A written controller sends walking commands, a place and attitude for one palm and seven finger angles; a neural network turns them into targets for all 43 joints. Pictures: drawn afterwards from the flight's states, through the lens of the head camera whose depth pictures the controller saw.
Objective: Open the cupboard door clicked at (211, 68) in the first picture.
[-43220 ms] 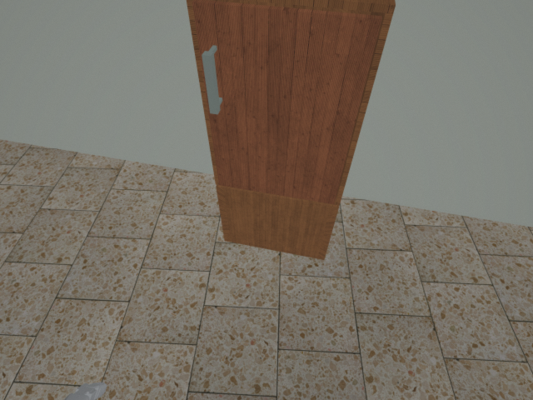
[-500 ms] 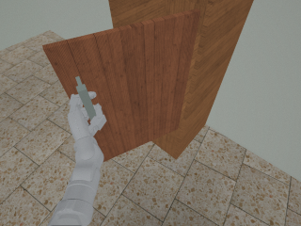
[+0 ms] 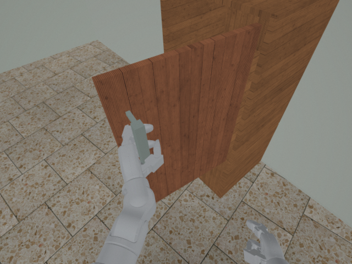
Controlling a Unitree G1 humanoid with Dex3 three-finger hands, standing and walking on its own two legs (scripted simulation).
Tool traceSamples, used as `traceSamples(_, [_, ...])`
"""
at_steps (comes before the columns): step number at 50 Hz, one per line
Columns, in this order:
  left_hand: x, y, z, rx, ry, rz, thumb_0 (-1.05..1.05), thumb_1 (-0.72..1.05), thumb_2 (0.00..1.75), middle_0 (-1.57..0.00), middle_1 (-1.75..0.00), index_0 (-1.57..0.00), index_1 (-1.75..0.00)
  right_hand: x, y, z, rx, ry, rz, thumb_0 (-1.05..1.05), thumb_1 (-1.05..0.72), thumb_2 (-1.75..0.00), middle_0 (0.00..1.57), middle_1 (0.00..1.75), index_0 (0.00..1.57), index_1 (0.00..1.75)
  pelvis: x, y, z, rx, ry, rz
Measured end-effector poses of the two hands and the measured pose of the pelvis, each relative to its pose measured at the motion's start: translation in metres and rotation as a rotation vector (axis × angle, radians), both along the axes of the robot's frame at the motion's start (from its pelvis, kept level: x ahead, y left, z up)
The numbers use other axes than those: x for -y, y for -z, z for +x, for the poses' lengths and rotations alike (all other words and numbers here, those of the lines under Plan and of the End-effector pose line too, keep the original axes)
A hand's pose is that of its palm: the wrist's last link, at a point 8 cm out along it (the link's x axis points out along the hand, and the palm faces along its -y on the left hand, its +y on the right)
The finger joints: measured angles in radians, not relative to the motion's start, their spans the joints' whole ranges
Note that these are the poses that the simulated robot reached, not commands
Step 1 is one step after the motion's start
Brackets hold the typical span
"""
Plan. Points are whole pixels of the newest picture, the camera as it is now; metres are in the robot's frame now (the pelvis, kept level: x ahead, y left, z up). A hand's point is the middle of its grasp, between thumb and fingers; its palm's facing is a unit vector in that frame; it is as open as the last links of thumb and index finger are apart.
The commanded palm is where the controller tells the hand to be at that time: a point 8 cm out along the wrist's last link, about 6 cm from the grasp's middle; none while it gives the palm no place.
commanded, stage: open thumb and fingers to let go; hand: left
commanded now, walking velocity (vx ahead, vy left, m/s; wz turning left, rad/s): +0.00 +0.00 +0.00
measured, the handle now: (139, 142) +0.37 +0.12 +0.09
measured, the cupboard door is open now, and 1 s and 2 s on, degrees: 82 83 84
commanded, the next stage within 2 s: slide the hand sideways off the handle in 0.62 s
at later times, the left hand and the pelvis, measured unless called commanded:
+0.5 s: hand (156, 157) +0.33 +0.07 +0.08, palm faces +0.33 -0.94 +0.01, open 14.5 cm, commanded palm +0.29 +0.12 +0.08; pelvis -0.01 +0.00 +0.00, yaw -1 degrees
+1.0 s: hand (148, 169) +0.30 +0.08 +0.08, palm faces -0.17 -0.99 +0.00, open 16.1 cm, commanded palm +0.27 +0.13 +0.08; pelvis -0.03 +0.02 +0.00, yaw -1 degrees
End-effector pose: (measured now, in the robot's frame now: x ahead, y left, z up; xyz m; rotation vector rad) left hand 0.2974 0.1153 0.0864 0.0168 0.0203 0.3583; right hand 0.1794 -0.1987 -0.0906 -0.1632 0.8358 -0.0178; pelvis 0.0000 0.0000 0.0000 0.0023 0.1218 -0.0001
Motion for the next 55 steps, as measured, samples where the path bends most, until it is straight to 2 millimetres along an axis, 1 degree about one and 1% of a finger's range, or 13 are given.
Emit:
traceSamples(8, [0.001, 0.0, -0.004, 0.003, 0.01, -0.008, 0.01, 0.19, 0.6, -0.35, -1.28, -0.34, -1.28, 0.029, 0.021, -0.062, -0.135, 0.077, -0.019, 0.01, -0.91, -0.9, 0.2, 0.3, 0.2, 0.3, 0.006, -0.002, -0.004, 0.006, 0.013, 0.01])
traceSamples(11, [0.002, 0.001, -0.006, 0.008, 0.005, -0.007, 0.01, 0.01, 0.52, -0.34, -1.26, -0.32, -1.26, 0.04, 0.024, -0.078, -0.164, 0.1, -0.036, 0.01, -0.91, -0.9, 0.2, 0.3, 0.2, 0.3, 0.007, -0.003, -0.005, 0.008, 0.016, 0.013])
traceSamples(14, [0.003, 0.002, -0.006, 0.013, 0.006, -0.006, 0.01, -0.17, 0.44, -0.32, -1.24, -0.31, -1.24, 0.047, 0.024, -0.087, -0.173, 0.118, -0.052, 0.01, -0.91, -0.9, 0.2, 0.3, 0.2, 0.3, 0.008, -0.003, -0.008, 0.009, 0.018, 0.013])
traceSamples(18, [0.003, 0.002, -0.006, 0.021, 0.01, -0.011, 0.0, -0.34, 0.37, -0.3, -1.18, -0.29, -1.18, 0.052, 0.021, -0.088, -0.157, 0.129, -0.064, 0.02, -0.91, -0.9, 0.2, 0.3, 0.2, 0.3, 0.008, -0.003, -0.011, 0.011, 0.02, 0.013])
traceSamples(22, [0.002, 0.002, -0.006, 0.028, 0.013, -0.015, 0.0, -0.43, 0.33, -0.28, -1.06, -0.27, -1.06, 0.05, 0.016, -0.079, -0.118, 0.123, -0.064, 0.02, -0.91, -0.9, 0.2, 0.3, 0.2, 0.3, 0.006, -0.003, -0.012, 0.012, 0.021, 0.011])
traceSamples(25, [0.002, 0.002, -0.006, 0.031, 0.02, -0.016, 0.0, -0.46, 0.32, -0.27, -0.95, -0.26, -0.95, 0.044, 0.013, -0.069, -0.087, 0.109, -0.058, 0.01, -0.91, -0.9, 0.2, 0.3, 0.2, 0.3, 0.004, -0.003, -0.014, 0.013, 0.02, 0.009])
traceSamples(31, [-0.002, 0.003, -0.008, 0.038, 0.042, -0.008, -0.01, -0.49, 0.31, -0.35, -0.81, -0.34, -0.8, 0.027, 0.009, -0.05, -0.041, 0.072, -0.042, 0.01, -0.91, -0.9, 0.2, 0.3, 0.2, 0.3, -0.001, -0.002, -0.017, 0.013, 0.016, 0.003])
traceSamples(37, [-0.004, 0.003, -0.008, 0.04, 0.05, -0.006, -0.01, -0.5, 0.3, -0.42, -0.69, -0.41, -0.69, 0.009, 0.008, -0.041, -0.021, 0.04, -0.024, 0.01, -0.91, -0.9, 0.2, 0.3, 0.2, 0.3, -0.008, 0.0, -0.02, 0.012, 0.011, -0.004])
traceSamples(39, [-0.008, 0.004, -0.009, 0.049, 0.107, 0.02, -0.01, -0.5, 0.3, -0.42, -0.65, -0.38, -0.65, 0.004, 0.008, -0.042, -0.024, 0.034, -0.019, 0.01, -0.91, -0.9, 0.2, 0.3, 0.2, 0.3, -0.01, 0.001, -0.021, 0.013, 0.009, -0.002])
traceSamples(43, [-0.022, 0.005, -0.011, 0.065, 0.374, 0.089, -0.01, -0.5, 0.3, -0.33, -0.52, -0.26, -0.53, 0.001, 0.008, -0.051, -0.024, 0.051, -0.015, 0.01, -0.91, -0.9, 0.2, 0.3, 0.2, 0.3, -0.014, 0.0, -0.023, 0.019, 0.008, -0.005])
traceSamples(46, [-0.027, 0.004, -0.011, 0.052, 0.509, 0.05, -0.01, -0.5, 0.3, -0.27, -0.44, -0.19, -0.45, 0.001, 0.008, -0.061, -0.021, 0.074, -0.014, 0.01, -0.91, -0.9, 0.2, 0.3, 0.2, 0.3, -0.019, -0.001, -0.024, 0.03, 0.008, -0.013])
traceSamples(50, [-0.026, 0.005, -0.011, 0.042, 0.528, -0.017, -0.01, -0.51, 0.3, -0.21, -0.37, -0.19, -0.39, 0.002, 0.006, -0.072, -0.021, 0.09, -0.017, 0.01, -0.91, -0.9, 0.2, 0.3, 0.2, 0.3, -0.025, -0.002, -0.025, 0.031, 0.017, -0.013])
traceSamples(55, [-0.021, 0.006, -0.018, 0.049, 0.516, -0.026, -0.01, -0.5, 0.3, -0.2, -0.37, -0.2, -0.37, 0.003, 0.002, -0.08, -0.006, 0.106, -0.009, 0.01, -0.91, -0.9, 0.2, 0.3, 0.2, 0.3, -0.028, -0.003, -0.024, 0.028, 0.038, -0.008])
